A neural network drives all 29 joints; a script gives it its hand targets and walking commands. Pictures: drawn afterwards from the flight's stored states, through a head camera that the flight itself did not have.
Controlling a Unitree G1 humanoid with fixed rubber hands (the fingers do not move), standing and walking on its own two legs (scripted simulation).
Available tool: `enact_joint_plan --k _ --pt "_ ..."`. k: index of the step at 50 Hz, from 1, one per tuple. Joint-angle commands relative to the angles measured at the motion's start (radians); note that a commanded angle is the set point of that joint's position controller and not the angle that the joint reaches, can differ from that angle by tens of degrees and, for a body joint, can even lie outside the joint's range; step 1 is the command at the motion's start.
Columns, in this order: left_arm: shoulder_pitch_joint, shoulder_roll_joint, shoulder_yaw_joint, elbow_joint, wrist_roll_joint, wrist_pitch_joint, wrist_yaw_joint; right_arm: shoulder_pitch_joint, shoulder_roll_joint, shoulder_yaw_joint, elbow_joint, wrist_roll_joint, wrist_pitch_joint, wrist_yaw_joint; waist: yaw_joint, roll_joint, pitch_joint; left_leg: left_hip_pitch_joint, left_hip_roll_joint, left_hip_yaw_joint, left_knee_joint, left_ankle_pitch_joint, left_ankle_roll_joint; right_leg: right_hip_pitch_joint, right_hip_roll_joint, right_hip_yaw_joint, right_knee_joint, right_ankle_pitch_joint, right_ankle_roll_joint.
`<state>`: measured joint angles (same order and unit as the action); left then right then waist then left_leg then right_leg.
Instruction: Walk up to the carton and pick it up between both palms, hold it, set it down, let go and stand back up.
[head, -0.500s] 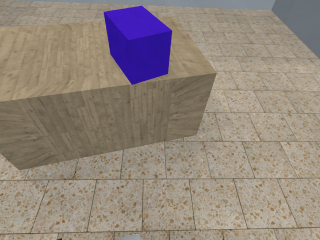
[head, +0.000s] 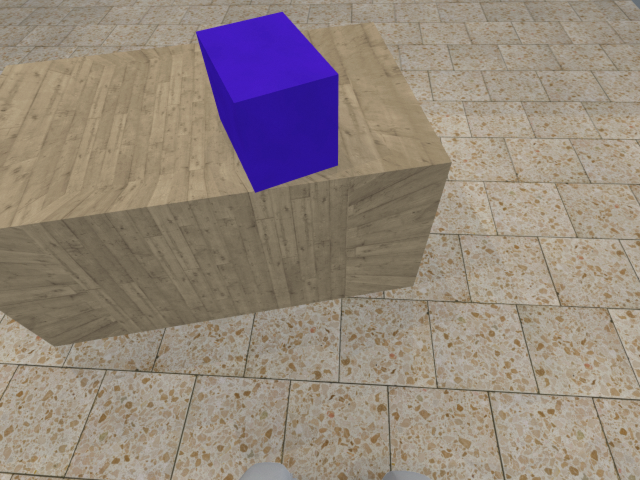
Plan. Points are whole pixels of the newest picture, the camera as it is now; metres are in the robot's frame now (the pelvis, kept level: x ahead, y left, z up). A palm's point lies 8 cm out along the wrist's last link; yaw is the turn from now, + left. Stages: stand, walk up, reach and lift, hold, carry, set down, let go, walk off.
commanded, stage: walk up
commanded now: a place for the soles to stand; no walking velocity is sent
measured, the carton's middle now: (269, 100) +0.90 +0.12 -0.06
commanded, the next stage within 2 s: none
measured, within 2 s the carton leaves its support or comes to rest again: neither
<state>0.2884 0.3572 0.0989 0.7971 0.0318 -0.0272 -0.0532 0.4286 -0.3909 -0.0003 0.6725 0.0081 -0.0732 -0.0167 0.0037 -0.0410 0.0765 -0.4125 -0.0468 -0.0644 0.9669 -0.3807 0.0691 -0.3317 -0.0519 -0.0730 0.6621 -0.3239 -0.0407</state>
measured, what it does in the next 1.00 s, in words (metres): walks ahead: left foot, then right foot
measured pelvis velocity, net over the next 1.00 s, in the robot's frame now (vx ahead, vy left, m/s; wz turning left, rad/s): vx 0.16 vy -0.08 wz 0.09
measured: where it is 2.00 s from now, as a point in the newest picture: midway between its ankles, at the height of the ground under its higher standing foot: outside the picture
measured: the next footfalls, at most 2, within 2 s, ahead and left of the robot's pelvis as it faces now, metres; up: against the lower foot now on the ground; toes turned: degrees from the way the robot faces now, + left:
left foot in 0.36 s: +0.19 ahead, +0.08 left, +0.00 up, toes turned +1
right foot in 0.78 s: +0.23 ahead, -0.16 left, +0.00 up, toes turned +0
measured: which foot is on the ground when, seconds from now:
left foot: up 0.00-0.34, down 0.36-0.78, up 0.80-1.00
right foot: down 0.00-0.36, up 0.38-0.76, down 0.78-1.00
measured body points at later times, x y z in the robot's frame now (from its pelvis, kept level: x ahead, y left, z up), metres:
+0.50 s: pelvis +0.10 -0.01 +0.00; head +0.10 +0.02 +0.44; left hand +0.18 +0.29 -0.13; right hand +0.16 -0.32 -0.08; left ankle +0.15 +0.08 -0.73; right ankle +0.05 -0.11 -0.68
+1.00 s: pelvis +0.16 -0.08 +0.00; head +0.19 -0.09 +0.45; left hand +0.21 +0.24 -0.10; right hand +0.24 -0.38 -0.11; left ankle +0.21 +0.07 -0.69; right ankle +0.19 -0.16 -0.73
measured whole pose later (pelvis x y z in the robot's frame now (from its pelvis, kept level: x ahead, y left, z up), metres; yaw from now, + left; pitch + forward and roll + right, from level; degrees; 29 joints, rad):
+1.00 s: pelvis +0.16 -0.08 +0.00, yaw +5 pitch -1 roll +3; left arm 0.28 0.36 0.09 0.78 0.02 -0.02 -0.01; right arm 0.41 -0.39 0.00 0.67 0.01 -0.05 -0.03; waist 0.00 -0.02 0.10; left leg -0.49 -0.05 -0.06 0.86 -0.39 0.05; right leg -0.33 -0.05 -0.08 0.67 -0.32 -0.04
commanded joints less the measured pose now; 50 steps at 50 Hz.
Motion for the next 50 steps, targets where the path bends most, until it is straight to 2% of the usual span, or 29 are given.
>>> enact_joint_plan --k 1,3,4,12,13,14,15,16,17,18,19,20,21,23,25,28,32,34,35,36,37,38,39,40,41,43,44,47,50 --pt "0.131 0.238 0.084 -0.084 -0.016 -0.039 0.032 0.085 -0.181 -0.072 0.024 0.011 -0.023 -0.012 0.05 -0.131 -0.102 -0.329 0.026 0.012 0.14 0.061 -0.031 0.459 -0.193 0.159 -0.228 0.734 0.043" --pt "0.123 0.224 0.078 -0.104 -0.013 -0.035 0.027 0.06 -0.171 -0.069 0.012 0.013 -0.015 -0.013 0.051 -0.146 -0.101 -0.279 0.006 0.043 0.077 0.121 -0.035 0.375 -0.147 0.083 -0.243 0.733 0.053" --pt "0.114 0.233 0.08 -0.109 -0.007 -0.032 0.024 0.045 -0.171 -0.069 0.01 0.012 -0.011 -0.015 0.057 -0.155 -0.114 -0.276 0.001 0.068 0.032 0.127 -0.037 0.377 -0.135 0.063 -0.247 0.688 0.029" --pt "0.041 0.225 0.07 -0.156 0.004 -0.006 -0.001 0.0 -0.147 -0.066 0.0 0.001 -0.024 -0.02 0.062 -0.157 -0.067 -0.126 0.054 0.194 -0.273 0.277 -0.026 0.23 -0.156 0.023 -0.197 0.38 -0.057" --pt "0.033 0.223 0.069 -0.162 0.003 -0.004 -0.003 0.022 -0.15 -0.069 0.008 -0.003 -0.029 -0.022 0.056 -0.127 -0.075 -0.066 0.047 0.195 -0.296 0.308 -0.023 0.202 -0.159 0.031 -0.173 0.347 -0.055" --pt "0.012 0.229 0.068 -0.171 0.004 -0.001 -0.001 0.077 -0.157 -0.076 0.03 -0.005 -0.034 -0.024 0.028 -0.124 -0.095 0.014 0.046 0.195 -0.323 0.312 -0.02 0.179 -0.165 0.032 -0.122 0.32 -0.056" --pt "-0.024 0.242 0.073 -0.184 0.003 0.002 -0.001 0.161 -0.162 -0.083 0.048 -0.009 -0.038 -0.027 -0.024 -0.108 -0.125 0.14 0.034 0.195 -0.375 0.325 -0.018 0.137 -0.153 0.02 -0.042 0.311 -0.06" --pt "-0.025 0.226 0.065 -0.185 0.003 0.003 -0.001 0.249 -0.193 -0.1 0.076 -0.016 -0.045 -0.034 -0.076 -0.03 -0.182 0.301 0.033 0.121 -0.454 0.269 0.004 0.088 -0.107 -0.002 0.132 0.273 -0.046" --pt "0.022 0.171 0.049 -0.183 -0.005 0.007 0.0 0.289 -0.239 -0.122 0.077 -0.029 -0.054 -0.041 -0.086 0.099 -0.228 0.438 0.117 -0.073 -0.496 0.134 0.046 -0.037 -0.041 0.004 0.305 0.149 -0.047" --pt "0.085 0.116 0.037 -0.174 -0.012 0.011 -0.002 0.266 -0.319 -0.142 0.049 -0.043 -0.057 -0.047 -0.043 0.237 -0.241 0.517 0.349 -0.509 -0.541 -0.046 0.147 -0.242 0.035 0.051 0.464 -0.207 -0.017" --pt "0.068 0.191 0.051 -0.164 -0.008 0.021 0.001 0.194 -0.36 -0.147 0.017 -0.031 -0.056 -0.046 -0.015 0.169 -0.137 0.355 0.446 -0.728 -0.663 -0.274 0.221 -0.327 0.046 0.121 0.552 -0.313 -0.003" --pt "0.024 0.265 0.059 -0.168 0.009 0.031 -0.005 0.154 -0.358 -0.142 0.013 -0.019 -0.053 -0.046 -0.019 0.09 -0.051 0.255 0.465 -0.741 -0.74 -0.482 0.256 -0.345 0.006 0.159 0.563 -0.317 -0.004" --pt "-0.023 0.271 0.058 -0.168 0.013 0.034 -0.01 0.112 -0.337 -0.136 0.011 -0.022 -0.052 -0.043 -0.02 0.064 0.046 0.182 0.425 -0.669 -0.758 -0.457 0.219 -0.357 -0.021 0.163 0.532 -0.268 -0.001" --pt "0.011 0.262 0.06 -0.146 0.011 0.04 -0.021 0.088 -0.32 -0.131 0.017 -0.025 -0.05 -0.033 0.004 0.116 0.087 0.106 0.336 -0.478 -0.748 -0.339 0.165 -0.278 -0.047 0.156 0.434 -0.203 -0.001" --pt "0.04 0.256 0.071 -0.132 0.009 0.042 -0.026 0.083 -0.301 -0.124 0.01 -0.025 -0.049 -0.027 0.002 0.149 0.087 0.081 0.272 -0.394 -0.735 -0.274 0.14 -0.222 -0.028 0.12 0.38 -0.136 0.015" --pt "0.032 0.241 0.066 -0.126 0.002 0.039 -0.021 0.073 -0.298 -0.124 -0.002 -0.02 -0.047 -0.019 -0.012 0.171 0.066 0.138 0.245 -0.322 -0.692 -0.18 0.153 -0.211 -0.033 0.094 0.28 -0.109 0.035" --pt "-0.014 0.223 0.056 -0.123 -0.01 0.024 0.001 0.069 -0.298 -0.126 -0.016 -0.026 -0.032 -0.009 -0.034 0.204 0.09 0.125 0.238 -0.314 -0.647 -0.094 0.173 -0.169 -0.026 0.068 0.152 -0.158 0.022" --pt "-0.016 0.213 0.052 -0.12 -0.017 0.007 0.017 0.059 -0.293 -0.124 -0.022 -0.026 -0.026 -0.01 -0.036 0.177 0.044 0.146 0.256 -0.325 -0.563 0.122 0.18 -0.114 -0.015 0.068 0.074 -0.151 0.013" --pt "0.002 0.212 0.051 -0.11 -0.02 -0.004 0.025 0.037 -0.295 -0.121 -0.027 -0.023 -0.022 -0.009 -0.017 0.177 0.016 0.138 0.242 -0.288 -0.506 0.24 0.169 -0.046 -0.006 0.056 0.011 -0.116 0.009" --pt "0.047 0.197 0.05 -0.095 -0.021 -0.014 0.035 -0.011 -0.279 -0.113 -0.037 -0.018 -0.018 -0.013 0.02 0.136 -0.015 0.112 0.221 -0.231 -0.41 0.391 0.144 0.059 0.007 0.043 -0.125 -0.023 0.0" --pt "0.114 0.193 0.053 -0.067 -0.02 -0.028 0.047 -0.051 -0.23 -0.094 -0.042 -0.012 -0.013 -0.015 0.076 0.081 -0.069 0.077 0.171 -0.161 -0.263 0.478 0.089 0.199 -0.005 0.064 -0.259 0.138 0.01" --pt "0.146 0.251 0.063 -0.06 -0.006 -0.041 0.059 -0.052 -0.147 -0.062 -0.05 -0.001 -0.014 -0.018 0.085 -0.025 -0.131 0.007 0.076 -0.078 -0.081 0.405 0.017 0.311 -0.128 0.241 -0.343 0.239 -0.004" --pt "0.12 0.297 0.064 -0.067 -0.002 -0.046 0.067 -0.025 -0.074 -0.04 -0.05 0.012 -0.015 -0.021 0.057 -0.184 -0.117 -0.189 -0.052 -0.015 -0.012 -0.004 -0.043 0.439 -0.308 0.431 -0.325 0.526 -0.028" --pt "0.075 0.293 0.057 -0.082 -0.006 -0.049 0.065 -0.015 -0.123 -0.046 -0.014 0.004 0.0 -0.032 0.032 -0.043 -0.127 -0.2 -0.026 -0.051 -0.035 -0.124 -0.045 0.404 -0.365 0.439 -0.291 0.562 -0.036" --pt "0.029 0.283 0.053 -0.081 -0.016 -0.046 0.06 -0.007 -0.201 -0.063 0.004 0.009 0.009 -0.036 0.022 0.004 -0.119 -0.149 0.019 -0.068 -0.011 -0.143 -0.041 0.315 -0.345 0.371 -0.244 0.543 -0.085" --pt "0.033 0.242 0.043 -0.074 -0.024 -0.033 0.06 -0.009 -0.186 -0.058 0.015 -0.001 0.001 -0.029 0.029 -0.083 -0.079 -0.197 0.03 -0.011 -0.035 -0.082 -0.038 0.346 -0.24 0.205 -0.212 0.633 -0.06" --pt "0.045 0.236 0.043 -0.07 -0.025 -0.031 0.062 0.0 -0.173 -0.056 0.025 -0.004 0.003 -0.026 0.036 -0.118 -0.093 -0.187 0.02 0.007 -0.025 -0.047 -0.036 0.337 -0.216 0.172 -0.195 0.709 -0.041" --pt "0.046 0.239 0.043 -0.081 -0.023 -0.022 0.064 0.005 -0.173 -0.062 0.033 -0.002 0.012 -0.028 0.034 -0.122 -0.109 -0.175 0.012 0.027 -0.03 -0.001 -0.039 0.314 -0.214 0.127 -0.164 0.77 -0.046" --pt "-0.01 0.232 0.038 -0.106 -0.022 -0.01 0.064 -0.017 -0.162 -0.057 0.03 -0.01 0.018 -0.028 0.037 -0.123 -0.089 -0.121 0.032 0.077 -0.097 0.069 -0.029 0.223 -0.2 0.086 -0.15 0.676 -0.062"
